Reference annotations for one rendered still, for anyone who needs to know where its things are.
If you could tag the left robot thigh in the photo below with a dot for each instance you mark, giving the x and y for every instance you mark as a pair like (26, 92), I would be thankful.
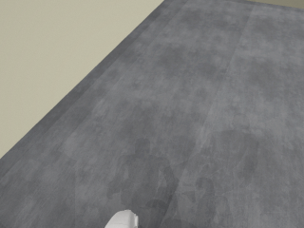
(123, 219)

